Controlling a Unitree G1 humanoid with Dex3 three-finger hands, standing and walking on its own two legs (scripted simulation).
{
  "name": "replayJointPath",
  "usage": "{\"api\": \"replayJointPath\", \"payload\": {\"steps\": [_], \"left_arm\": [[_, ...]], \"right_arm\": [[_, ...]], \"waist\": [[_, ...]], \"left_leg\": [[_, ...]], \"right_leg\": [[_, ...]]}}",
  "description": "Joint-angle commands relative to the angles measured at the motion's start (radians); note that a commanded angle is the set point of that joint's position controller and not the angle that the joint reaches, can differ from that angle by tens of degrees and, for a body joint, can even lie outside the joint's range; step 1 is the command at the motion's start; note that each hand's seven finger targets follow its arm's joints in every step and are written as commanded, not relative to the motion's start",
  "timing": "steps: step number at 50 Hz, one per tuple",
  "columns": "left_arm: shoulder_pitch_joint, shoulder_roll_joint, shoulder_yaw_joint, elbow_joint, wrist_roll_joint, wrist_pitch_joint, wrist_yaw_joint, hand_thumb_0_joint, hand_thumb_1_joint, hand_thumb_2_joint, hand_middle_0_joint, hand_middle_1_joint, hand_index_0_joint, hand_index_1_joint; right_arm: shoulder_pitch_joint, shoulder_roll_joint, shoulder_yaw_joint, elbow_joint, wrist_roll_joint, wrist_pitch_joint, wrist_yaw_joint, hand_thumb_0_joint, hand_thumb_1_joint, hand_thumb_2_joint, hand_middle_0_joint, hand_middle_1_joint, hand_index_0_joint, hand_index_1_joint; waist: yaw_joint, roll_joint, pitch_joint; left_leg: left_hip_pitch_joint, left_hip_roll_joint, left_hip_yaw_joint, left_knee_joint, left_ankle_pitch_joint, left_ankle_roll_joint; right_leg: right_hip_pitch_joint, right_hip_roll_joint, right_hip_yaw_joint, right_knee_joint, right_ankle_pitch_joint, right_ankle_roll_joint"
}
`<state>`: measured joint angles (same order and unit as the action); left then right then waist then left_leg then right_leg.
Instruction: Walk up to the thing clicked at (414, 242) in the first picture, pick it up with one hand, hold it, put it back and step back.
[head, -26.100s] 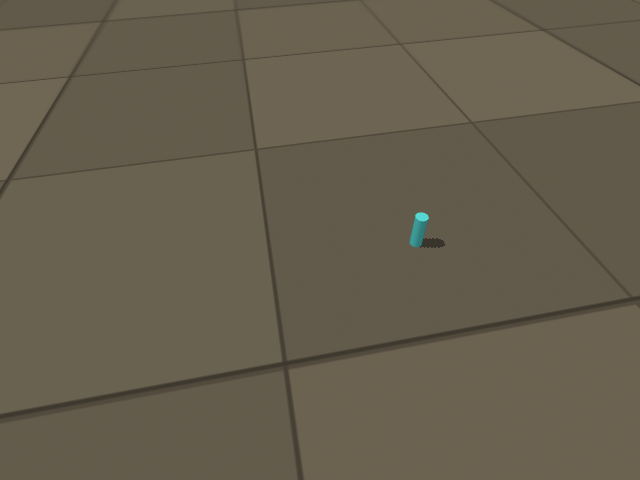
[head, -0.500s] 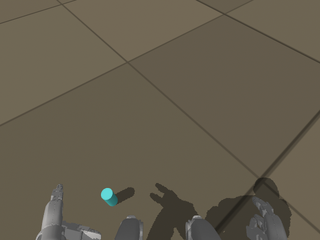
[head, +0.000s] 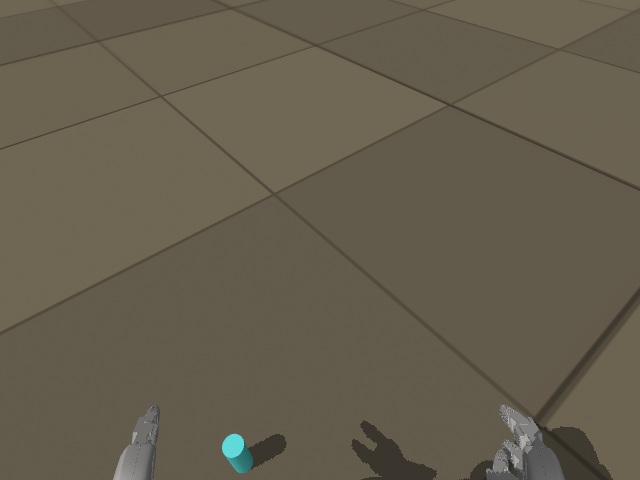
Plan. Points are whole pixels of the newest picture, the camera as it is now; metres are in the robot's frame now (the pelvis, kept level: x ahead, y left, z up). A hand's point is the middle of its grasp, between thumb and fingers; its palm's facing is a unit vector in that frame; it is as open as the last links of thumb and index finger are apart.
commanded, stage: home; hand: left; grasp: from the side
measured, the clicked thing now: (238, 454) +0.34 +0.25 -0.64
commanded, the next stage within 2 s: stand in 1.48 s
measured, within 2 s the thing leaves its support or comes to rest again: neither
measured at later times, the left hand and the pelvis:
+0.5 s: hand out of the picture +0.16 +0.17 -0.05, palm faces +0.11 -0.95 -0.29, open 17.6 cm; pelvis -0.01 -0.02 +0.00, yaw +0 degrees
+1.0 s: hand out of the picture +0.15 +0.17 -0.05, palm faces +0.11 -0.95 -0.28, open 17.6 cm; pelvis -0.01 -0.01 +0.00, yaw +0 degrees
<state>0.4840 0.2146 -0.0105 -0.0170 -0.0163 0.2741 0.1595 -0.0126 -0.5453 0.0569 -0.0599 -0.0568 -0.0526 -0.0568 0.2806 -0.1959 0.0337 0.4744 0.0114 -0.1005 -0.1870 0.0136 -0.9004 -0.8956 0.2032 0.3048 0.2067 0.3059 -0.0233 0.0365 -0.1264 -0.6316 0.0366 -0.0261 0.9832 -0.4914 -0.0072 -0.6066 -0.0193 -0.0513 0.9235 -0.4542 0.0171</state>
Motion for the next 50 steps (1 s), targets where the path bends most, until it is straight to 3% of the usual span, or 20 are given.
{"api": "replayJointPath", "payload": {"steps": [1,2,3,4,6,7,8,10,17,19,22,24,34,37,38,41,43,46,47,50], "left_arm": [[-0.060,0.086,0.040,-0.168,0.017,-0.054,0.000,0.000,-0.591,0.033,-0.045,-0.050,-0.045,-0.050],[-0.052,0.076,0.034,-0.156,0.017,-0.053,-0.001,0.000,-0.588,0.034,-0.045,-0.050,-0.045,-0.050],[-0.105,0.116,0.059,-0.243,0.014,-0.063,0.001,0.000,-0.588,0.034,-0.045,-0.051,-0.045,-0.050],[-0.083,0.116,0.061,-0.225,0.019,-0.063,0.002,0.000,-0.611,0.021,-0.043,-0.047,-0.043,-0.046],[-0.023,0.073,0.034,-0.125,0.015,-0.052,-0.005,0.000,-0.581,0.038,-0.046,-0.052,-0.046,-0.052],[-0.021,0.068,0.031,-0.139,0.012,-0.053,-0.007,0.000,-0.588,0.034,-0.045,-0.051,-0.045,-0.050],[-0.092,0.115,0.060,-0.234,0.012,-0.064,-0.003,0.000,-0.602,0.026,-0.044,-0.049,-0.044,-0.048],[-0.038,0.092,0.054,-0.134,0.015,-0.057,-0.007,0.000,-0.591,0.033,-0.045,-0.051,-0.045,-0.051],[-0.058,0.113,0.072,-0.172,0.014,-0.066,-0.011,0.000,-0.611,0.019,-0.042,-0.047,-0.042,-0.046],[-0.021,0.066,0.039,-0.105,0.012,-0.060,-0.016,0.000,-0.599,0.028,-0.044,-0.050,-0.044,-0.049],[-0.071,0.118,0.078,-0.179,0.015,-0.072,-0.012,0.000,-0.573,0.043,-0.047,-0.054,-0.047,-0.053],[-0.036,0.080,0.051,-0.119,0.012,-0.067,-0.017,0.000,-0.594,0.031,-0.045,-0.051,-0.045,-0.050],[-0.086,0.108,0.068,-0.175,0.010,-0.076,-0.016,0.000,-0.569,0.046,-0.047,-0.055,-0.047,-0.054],[-0.038,0.068,0.041,-0.110,0.013,-0.071,-0.021,0.000,-0.592,0.032,-0.045,-0.051,-0.045,-0.051],[-0.087,0.103,0.069,-0.175,0.010,-0.077,-0.018,0.000,-0.585,0.036,-0.045,-0.052,-0.046,-0.052],[-0.078,0.109,0.073,-0.171,0.012,-0.078,-0.018,0.000,-0.566,0.047,-0.047,-0.055,-0.048,-0.055],[-0.039,0.071,0.047,-0.108,0.013,-0.073,-0.023,0.000,-0.581,0.038,-0.046,-0.053,-0.046,-0.053],[-0.090,0.121,0.079,-0.188,0.014,-0.081,-0.016,0.000,-0.594,0.031,-0.045,-0.051,-0.045,-0.050],[-0.028,0.067,0.040,-0.108,0.014,-0.072,-0.021,0.000,-0.580,0.039,-0.046,-0.053,-0.046,-0.052],[-0.099,0.108,0.068,-0.192,0.013,-0.080,-0.015,0.000,-0.575,0.042,-0.047,-0.055,-0.047,-0.054]], "right_arm": [[-0.059,-0.123,-0.050,-0.140,-0.002,-0.060,-0.007,0.000,-0.899,-0.901,0.200,0.300,0.200,0.300],[-0.066,-0.123,-0.050,-0.145,-0.001,-0.063,-0.006,0.000,-0.899,-0.901,0.200,0.300,0.200,0.300],[-0.060,-0.120,-0.050,-0.138,-0.001,-0.063,-0.007,0.000,-0.899,-0.901,0.200,0.300,0.200,0.300],[-0.049,-0.127,-0.058,-0.131,-0.005,-0.063,-0.010,0.000,-0.899,-0.901,0.200,0.300,0.200,0.300],[-0.063,-0.121,-0.045,-0.130,-0.001,-0.067,-0.002,0.000,-0.899,-0.901,0.200,0.300,0.200,0.300],[-0.071,-0.119,-0.045,-0.136,-0.002,-0.067,-0.002,0.000,-0.900,-0.901,0.200,0.300,0.200,0.300],[-0.062,-0.130,-0.056,-0.133,-0.001,-0.067,-0.005,0.000,-0.900,-0.900,0.200,0.300,0.200,0.300],[-0.067,-0.122,-0.046,-0.123,-0.002,-0.066,0.000,0.000,-0.900,-0.900,0.200,0.300,0.200,0.300],[-0.068,-0.122,-0.053,-0.125,-0.001,-0.067,-0.003,0.000,-0.900,-0.901,0.200,0.300,0.200,0.300],[-0.078,-0.117,-0.048,-0.134,0.000,-0.071,-0.001,0.000,-0.900,-0.900,0.200,0.300,0.200,0.300],[-0.067,-0.123,-0.054,-0.125,-0.001,-0.072,-0.004,0.000,-0.900,-0.900,0.200,0.300,0.200,0.300],[-0.074,-0.119,-0.050,-0.131,-0.001,-0.074,-0.002,0.000,-0.900,-0.900,0.200,0.300,0.200,0.300],[-0.075,-0.121,-0.051,-0.120,-0.001,-0.084,-0.006,0.000,-0.900,-0.900,0.199,0.300,0.199,0.300],[-0.083,-0.120,-0.049,-0.124,-0.002,-0.087,-0.006,0.000,-0.901,-0.900,0.199,0.300,0.199,0.300],[-0.080,-0.121,-0.050,-0.123,-0.002,-0.088,-0.005,0.000,-0.900,-0.900,0.199,0.300,0.199,0.300],[-0.078,-0.118,-0.049,-0.119,-0.003,-0.090,-0.006,0.000,-0.900,-0.900,0.199,0.300,0.199,0.300],[-0.080,-0.117,-0.048,-0.123,-0.003,-0.092,-0.006,0.000,-0.901,-0.900,0.199,0.300,0.199,0.300],[-0.075,-0.119,-0.049,-0.117,-0.001,-0.092,-0.009,0.000,-0.900,-0.900,0.199,0.300,0.199,0.300],[-0.077,-0.116,-0.047,-0.120,-0.003,-0.094,-0.008,0.000,-0.900,-0.900,0.200,0.300,0.200,0.300],[-0.079,-0.119,-0.049,-0.117,-0.002,-0.094,-0.009,0.000,-0.901,-0.900,0.199,0.300,0.199,0.300]], "waist": [[-0.013,0.018,-0.051],[-0.009,0.014,-0.053],[0.000,0.051,-0.084],[-0.007,0.034,-0.127],[-0.009,-0.001,-0.042],[-0.003,0.003,-0.053],[-0.001,0.022,-0.089],[-0.006,0.007,-0.046],[0.004,-0.007,-0.079],[-0.003,-0.042,-0.034],[0.004,-0.001,-0.080],[-0.004,-0.030,-0.046],[0.004,-0.004,-0.051],[-0.006,-0.036,-0.034],[0.004,-0.013,-0.039],[0.000,-0.019,-0.052],[-0.007,-0.041,-0.033],[0.008,-0.007,-0.057],[-0.007,-0.028,-0.048],[0.004,0.018,-0.063]], "left_leg": [[0.076,-0.020,-0.001,-0.196,0.218,0.001],[0.070,-0.023,0.000,-0.198,0.193,0.002],[0.086,-0.026,0.006,-0.195,0.209,0.002],[0.111,-0.024,0.006,-0.184,0.260,0.002],[0.070,-0.026,0.005,-0.192,0.219,0.004],[0.070,-0.028,0.008,-0.188,0.220,0.006],[0.095,-0.026,0.011,-0.190,0.243,0.004],[0.072,-0.027,0.009,-0.194,0.208,0.005],[0.077,-0.033,0.024,-0.176,0.233,0.010],[0.059,-0.035,0.029,-0.180,0.181,0.017],[0.079,-0.034,0.032,-0.184,0.179,0.014],[0.062,-0.034,0.027,-0.186,0.165,0.014],[0.069,-0.036,0.032,-0.190,0.155,0.015],[0.060,-0.035,0.032,-0.187,0.139,0.018],[0.057,-0.038,0.035,-0.190,0.125,0.017],[0.059,-0.038,0.035,-0.185,0.123,0.017],[0.057,-0.034,0.032,-0.191,0.124,0.018],[0.070,-0.035,0.031,-0.192,0.145,0.014],[0.068,-0.035,0.031,-0.188,0.150,0.016],[0.078,-0.031,0.025,-0.203,0.147,0.012]], "right_leg": [[0.063,0.045,-0.030,-0.137,0.168,-0.028],[0.062,0.044,-0.027,-0.144,0.150,-0.028],[0.075,0.041,-0.023,-0.147,0.166,-0.029],[0.098,0.043,-0.024,-0.142,0.210,-0.028],[0.074,0.043,-0.025,-0.152,0.176,-0.026],[0.076,0.041,-0.023,-0.160,0.177,-0.026],[0.089,0.040,-0.022,-0.155,0.199,-0.026],[0.075,0.041,-0.023,-0.162,0.166,-0.025],[0.093,0.033,-0.011,-0.175,0.201,-0.019],[0.074,0.029,-0.006,-0.194,0.160,-0.014],[0.087,0.029,-0.001,-0.187,0.155,-0.018],[0.077,0.032,-0.007,-0.191,0.142,-0.017],[0.075,0.027,-0.001,-0.196,0.130,-0.018],[0.066,0.028,-0.001,-0.204,0.117,-0.016],[0.067,0.025,0.002,-0.207,0.104,-0.016],[0.074,0.026,0.004,-0.208,0.100,-0.014],[0.067,0.031,-0.002,-0.201,0.103,-0.014],[0.080,0.029,-0.001,-0.196,0.116,-0.019],[0.076,0.032,-0.001,-0.195,0.126,-0.017],[0.075,0.033,-0.005,-0.186,0.119,-0.023]]}}
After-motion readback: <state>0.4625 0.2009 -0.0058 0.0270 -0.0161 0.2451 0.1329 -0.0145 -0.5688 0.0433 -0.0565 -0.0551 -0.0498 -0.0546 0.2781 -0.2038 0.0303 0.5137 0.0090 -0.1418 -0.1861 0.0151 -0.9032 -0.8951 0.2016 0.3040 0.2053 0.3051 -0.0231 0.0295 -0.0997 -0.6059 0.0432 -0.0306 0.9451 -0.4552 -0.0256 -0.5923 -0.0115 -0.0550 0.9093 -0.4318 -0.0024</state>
